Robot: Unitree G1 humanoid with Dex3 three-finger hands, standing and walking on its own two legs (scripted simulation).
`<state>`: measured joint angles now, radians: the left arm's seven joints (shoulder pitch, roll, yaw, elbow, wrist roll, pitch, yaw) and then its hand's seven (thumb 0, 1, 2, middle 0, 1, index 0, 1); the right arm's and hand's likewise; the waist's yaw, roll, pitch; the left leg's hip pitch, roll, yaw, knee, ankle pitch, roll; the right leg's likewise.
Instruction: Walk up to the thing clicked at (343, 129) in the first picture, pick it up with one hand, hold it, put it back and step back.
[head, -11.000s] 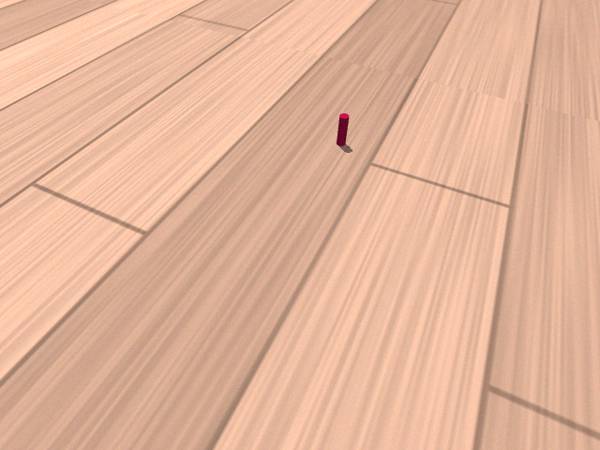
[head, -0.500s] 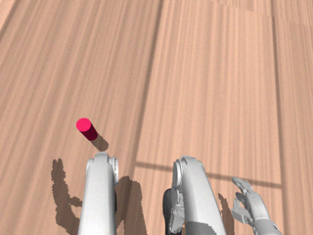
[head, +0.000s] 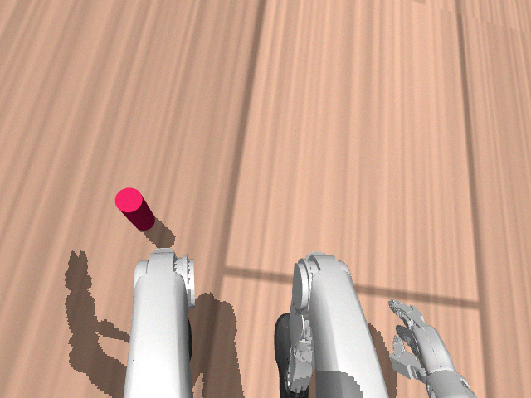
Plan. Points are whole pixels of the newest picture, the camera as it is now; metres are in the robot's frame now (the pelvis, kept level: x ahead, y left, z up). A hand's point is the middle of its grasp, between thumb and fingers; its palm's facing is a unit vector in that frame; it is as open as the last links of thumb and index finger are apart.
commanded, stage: go down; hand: left
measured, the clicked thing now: (137, 211) +0.43 +0.24 -0.32
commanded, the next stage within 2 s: none
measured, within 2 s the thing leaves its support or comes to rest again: neither
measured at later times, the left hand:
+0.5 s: hand out of the picture +0.35 +0.42 -0.02, palm faces +0.20 -0.98 -0.07, open 17.6 cm
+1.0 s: hand out of the picture +0.36 +0.44 -0.01, palm faces +0.19 -0.98 -0.06, open 17.5 cm
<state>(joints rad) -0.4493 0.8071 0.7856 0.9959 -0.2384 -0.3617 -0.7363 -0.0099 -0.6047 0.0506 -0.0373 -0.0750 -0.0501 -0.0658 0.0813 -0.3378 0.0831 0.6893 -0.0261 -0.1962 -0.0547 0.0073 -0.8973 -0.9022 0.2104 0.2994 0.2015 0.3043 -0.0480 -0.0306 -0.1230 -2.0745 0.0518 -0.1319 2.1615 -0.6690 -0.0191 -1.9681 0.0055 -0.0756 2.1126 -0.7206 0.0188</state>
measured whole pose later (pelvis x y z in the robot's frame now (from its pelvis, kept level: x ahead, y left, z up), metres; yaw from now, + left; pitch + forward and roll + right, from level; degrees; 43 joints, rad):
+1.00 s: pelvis +0.00 +0.00 -0.03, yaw -1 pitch +31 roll -8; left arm -0.56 0.95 0.86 1.07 -0.25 -0.37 -0.81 -0.01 -0.56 0.05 -0.06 -0.07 -0.05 -0.08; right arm 0.08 -0.36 0.13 0.68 -0.04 -0.18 -0.04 0.01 -0.91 -0.90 0.21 0.30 0.20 0.30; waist -0.08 -0.05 -0.08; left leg -2.15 0.05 -0.16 2.26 -0.67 -0.02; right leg -2.03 0.01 -0.09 2.20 -0.72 0.02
